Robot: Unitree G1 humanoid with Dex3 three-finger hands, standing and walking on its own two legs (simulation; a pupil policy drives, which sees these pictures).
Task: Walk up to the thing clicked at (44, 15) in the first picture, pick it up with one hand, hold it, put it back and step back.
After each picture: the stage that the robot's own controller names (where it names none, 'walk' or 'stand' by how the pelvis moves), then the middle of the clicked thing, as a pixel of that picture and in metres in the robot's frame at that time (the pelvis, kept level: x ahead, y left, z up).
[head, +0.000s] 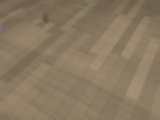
stand; (45, 18) +2.05 +0.50 -0.72
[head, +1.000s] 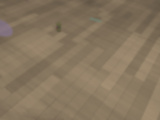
walk; (58, 27) +1.93 +0.23 -0.69
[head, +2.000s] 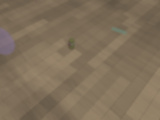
walk; (71, 43) +1.31 +0.09 -0.70
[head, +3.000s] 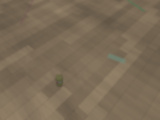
walk; (59, 80) +0.85 +0.17 -0.71
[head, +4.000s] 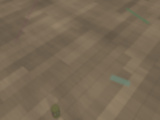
walk; (55, 111) +0.60 +0.18 -0.71
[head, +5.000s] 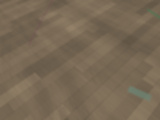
stand; out of the picture +0.45 +0.14 -0.70
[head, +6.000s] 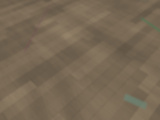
stand; out of the picture +0.42 +0.14 -0.72
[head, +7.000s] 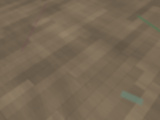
stand; out of the picture +0.44 +0.15 -0.73
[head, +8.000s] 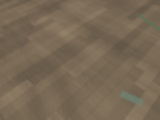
stand; out of the picture +0.42 +0.16 -0.73
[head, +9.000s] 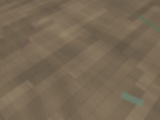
stand; out of the picture +0.42 +0.16 -0.73
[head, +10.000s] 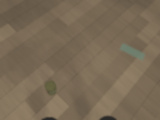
go down; (51, 88) +0.47 +0.15 -0.54
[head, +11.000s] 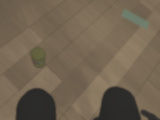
go down; (38, 58) +0.51 +0.18 -0.32
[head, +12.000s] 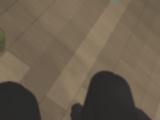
close in; out of the picture +0.50 +0.22 -0.24
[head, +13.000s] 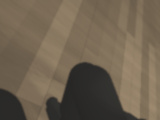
close; out of the picture +0.49 +0.25 -0.23
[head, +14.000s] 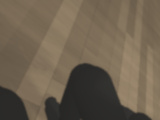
lift; out of the picture +0.47 +0.20 -0.23
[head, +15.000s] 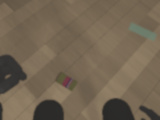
lift; (66, 81) +0.45 +0.08 -0.45
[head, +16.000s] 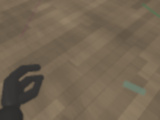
close; out of the picture +0.39 +0.05 -0.69
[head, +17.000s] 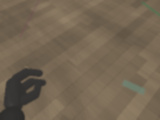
hold; out of the picture +0.39 +0.06 -0.70
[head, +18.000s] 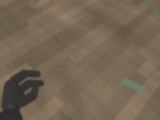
stand; out of the picture +0.39 +0.06 -0.70
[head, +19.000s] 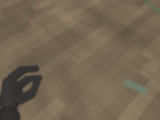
stand; out of the picture +0.38 +0.06 -0.70
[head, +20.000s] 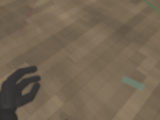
stand; out of the picture +0.40 +0.07 -0.69
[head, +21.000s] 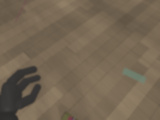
stand; (69, 119) +0.39 +0.06 -0.66
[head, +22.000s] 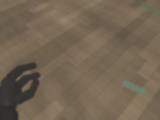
stand; out of the picture +0.38 +0.06 -0.69
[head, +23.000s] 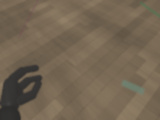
stand; out of the picture +0.38 +0.07 -0.70
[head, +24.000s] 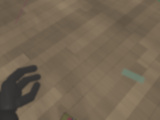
stand; out of the picture +0.39 +0.07 -0.67
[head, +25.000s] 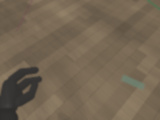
stand; out of the picture +0.37 +0.07 -0.68
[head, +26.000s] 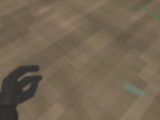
stand; out of the picture +0.37 +0.07 -0.70
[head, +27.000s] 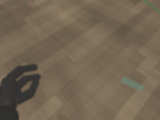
stand; out of the picture +0.37 +0.07 -0.68
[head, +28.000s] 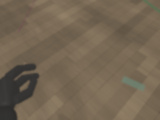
stand; out of the picture +0.38 +0.07 -0.68
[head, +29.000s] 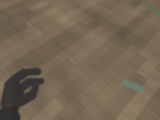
stand; out of the picture +0.37 +0.07 -0.69
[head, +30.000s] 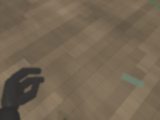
stand; out of the picture +0.38 +0.07 -0.68
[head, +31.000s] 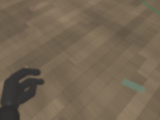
stand; out of the picture +0.37 +0.07 -0.69
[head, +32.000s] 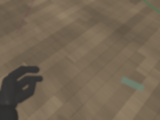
close; out of the picture +0.37 +0.07 -0.69
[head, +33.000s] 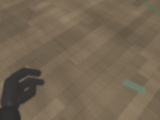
stand; out of the picture +0.37 +0.07 -0.69
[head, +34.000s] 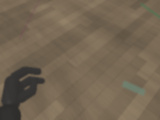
stand; out of the picture +0.37 +0.07 -0.70
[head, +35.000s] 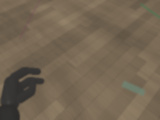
stand; out of the picture +0.37 +0.07 -0.70
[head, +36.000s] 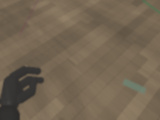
stand; out of the picture +0.36 +0.08 -0.69
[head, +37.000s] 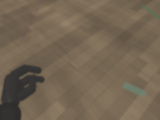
close; out of the picture +0.37 +0.08 -0.70
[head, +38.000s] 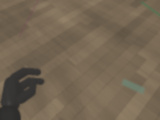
close; out of the picture +0.37 +0.08 -0.70
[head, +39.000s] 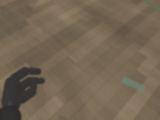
close; out of the picture +0.37 +0.08 -0.70
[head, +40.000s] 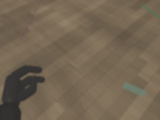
close; out of the picture +0.36 +0.08 -0.70
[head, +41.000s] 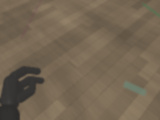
close; out of the picture +0.36 +0.08 -0.70
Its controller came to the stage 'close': yes
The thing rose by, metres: 0.01
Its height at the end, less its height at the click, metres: -0.02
